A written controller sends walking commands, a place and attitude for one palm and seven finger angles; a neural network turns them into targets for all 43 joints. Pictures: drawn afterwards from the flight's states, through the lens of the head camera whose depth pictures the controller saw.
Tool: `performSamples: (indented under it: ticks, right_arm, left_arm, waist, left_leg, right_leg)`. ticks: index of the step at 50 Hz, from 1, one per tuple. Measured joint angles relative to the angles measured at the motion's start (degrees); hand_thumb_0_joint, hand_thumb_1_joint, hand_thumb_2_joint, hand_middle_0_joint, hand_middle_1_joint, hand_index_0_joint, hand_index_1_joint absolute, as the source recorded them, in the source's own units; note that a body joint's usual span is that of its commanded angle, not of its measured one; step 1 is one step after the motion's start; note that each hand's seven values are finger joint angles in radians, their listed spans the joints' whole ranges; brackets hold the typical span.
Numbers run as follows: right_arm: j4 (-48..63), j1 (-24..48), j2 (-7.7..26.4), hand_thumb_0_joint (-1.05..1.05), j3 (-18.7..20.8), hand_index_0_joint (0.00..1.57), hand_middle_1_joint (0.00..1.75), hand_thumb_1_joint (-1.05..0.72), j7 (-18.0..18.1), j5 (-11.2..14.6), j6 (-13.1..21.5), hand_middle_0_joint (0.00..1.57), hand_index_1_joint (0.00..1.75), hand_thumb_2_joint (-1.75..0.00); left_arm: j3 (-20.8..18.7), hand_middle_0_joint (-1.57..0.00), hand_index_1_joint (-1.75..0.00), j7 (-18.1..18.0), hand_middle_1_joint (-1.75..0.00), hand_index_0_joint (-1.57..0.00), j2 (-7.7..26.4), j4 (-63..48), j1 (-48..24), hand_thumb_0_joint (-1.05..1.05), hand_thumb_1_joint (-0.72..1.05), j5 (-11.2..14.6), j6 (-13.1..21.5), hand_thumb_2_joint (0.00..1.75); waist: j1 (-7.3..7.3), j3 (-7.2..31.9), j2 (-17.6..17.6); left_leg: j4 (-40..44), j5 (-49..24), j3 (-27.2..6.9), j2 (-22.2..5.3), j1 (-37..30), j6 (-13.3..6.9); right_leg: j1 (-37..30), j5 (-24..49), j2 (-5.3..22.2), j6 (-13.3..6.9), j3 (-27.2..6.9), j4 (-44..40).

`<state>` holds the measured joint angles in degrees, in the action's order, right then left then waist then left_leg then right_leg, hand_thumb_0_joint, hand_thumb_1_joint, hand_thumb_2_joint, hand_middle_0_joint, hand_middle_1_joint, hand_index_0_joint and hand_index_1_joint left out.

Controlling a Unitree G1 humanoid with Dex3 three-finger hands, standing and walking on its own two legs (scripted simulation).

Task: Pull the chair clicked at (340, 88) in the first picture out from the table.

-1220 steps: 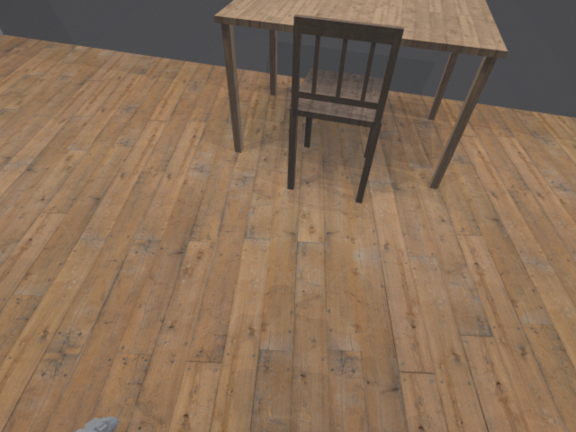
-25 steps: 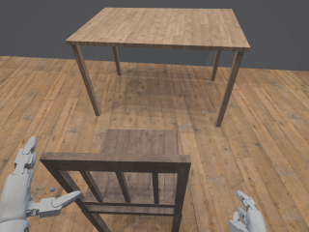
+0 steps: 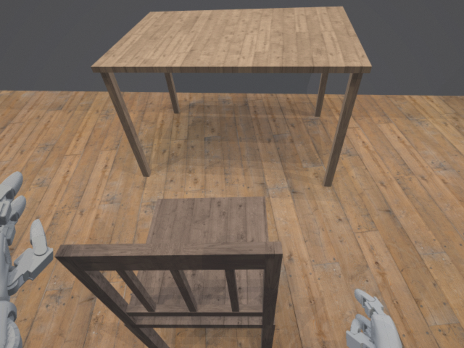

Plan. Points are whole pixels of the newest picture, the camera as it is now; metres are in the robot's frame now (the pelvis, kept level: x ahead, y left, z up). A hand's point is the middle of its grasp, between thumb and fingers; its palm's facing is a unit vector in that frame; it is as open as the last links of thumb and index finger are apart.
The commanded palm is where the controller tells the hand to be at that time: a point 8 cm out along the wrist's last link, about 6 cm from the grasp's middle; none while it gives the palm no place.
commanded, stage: draw the hand back to the body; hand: left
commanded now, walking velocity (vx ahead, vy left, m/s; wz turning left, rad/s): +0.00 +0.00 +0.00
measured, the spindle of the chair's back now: (185, 289) +0.26 +0.14 -0.11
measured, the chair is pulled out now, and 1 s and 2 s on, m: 0.71 0.71 0.71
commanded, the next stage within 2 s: step back with the hand held close in 0.20 s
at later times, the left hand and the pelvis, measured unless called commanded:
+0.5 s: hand (49, 255) +0.19 +0.27 +0.15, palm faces +0.42 -0.78 -0.46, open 7.4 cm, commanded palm +0.12 +0.31 +0.18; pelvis -0.02 +0.01 +0.00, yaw -1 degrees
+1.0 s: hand (3, 315) +0.11 +0.28 +0.15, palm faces +0.44 -0.78 -0.45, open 7.4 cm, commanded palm +0.06 +0.31 +0.18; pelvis -0.09 +0.02 -0.01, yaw -1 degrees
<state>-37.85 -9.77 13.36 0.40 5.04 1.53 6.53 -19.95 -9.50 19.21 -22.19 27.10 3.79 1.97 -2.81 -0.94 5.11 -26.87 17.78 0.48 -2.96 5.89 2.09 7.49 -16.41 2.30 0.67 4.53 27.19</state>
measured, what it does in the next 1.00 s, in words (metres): shifts its weight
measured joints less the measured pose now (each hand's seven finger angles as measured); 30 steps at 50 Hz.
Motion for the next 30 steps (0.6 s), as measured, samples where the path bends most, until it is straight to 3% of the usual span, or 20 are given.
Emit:
performSamples:
  ticks: [7, 18, 23, 30]
  right_arm:
    - [0.07, -0.67, 0.09, 0.01, 0.25, 0.20, 0.30, -0.90, 0.18, -0.10, 0.04, 0.20, 0.30, -0.90]
    - [0.66, 0.19, -0.14, 0.01, -0.10, 0.20, 0.30, -0.91, 0.02, 0.12, -0.61, 0.20, 0.30, -0.90]
    - [2.81, 1.69, 0.24, 0.01, -0.05, 0.20, 0.30, -0.90, -0.61, -0.17, -3.18, 0.20, 0.30, -0.90]
    - [4.52, 1.73, -0.18, 0.01, 1.05, 0.20, 0.30, -0.91, -0.33, -0.01, -6.27, 0.20, 0.30, -0.90]
  left_arm:
    - [2.00, -0.21, -0.30, 0.45, -0.30, -0.21, 0.01, -1.66, 2.01, 0.02, 0.87, -0.12, -1.19, 0.89]
    - [0.19, -0.21, -0.30, 0.16, -0.31, -0.21, -0.02, -0.03, -0.78, 0.02, 0.89, 0.01, -0.41, 0.90]
    - [-0.87, -0.21, -0.30, 0.83, -0.31, -0.21, -0.06, -0.30, -0.95, 0.02, 0.89, -0.28, 1.59, 0.90]
    - [-0.93, -0.22, -0.30, 0.92, -0.31, -0.21, 2.76, -6.00, 5.71, 0.02, 0.89, -0.58, 2.62, 0.90]
  waist:
    - [-0.26, -0.15, -0.84]
    - [-0.35, -0.06, -0.26]
    - [1.04, -1.88, -0.35]
    - [2.61, -3.16, -1.77]
  left_leg:
    - [0.58, -0.22, 0.04, -0.09, -0.55, 0.04]
    - [0.35, -0.49, 0.05, -0.09, -0.59, -0.12]
    - [-0.44, -1.28, 0.42, -0.18, 2.55, -0.35]
    - [-0.24, -3.03, 1.66, 0.73, 5.83, -1.03]
  right_leg:
    - [-0.62, 0.31, -0.12, -0.03, 0.00, -0.74]
    - [-0.93, 0.89, -0.14, 0.08, -0.02, -1.12]
    - [1.90, 2.61, -0.26, 0.25, -0.47, -1.51]
    - [6.12, 4.13, 0.62, 0.85, -1.81, -0.58]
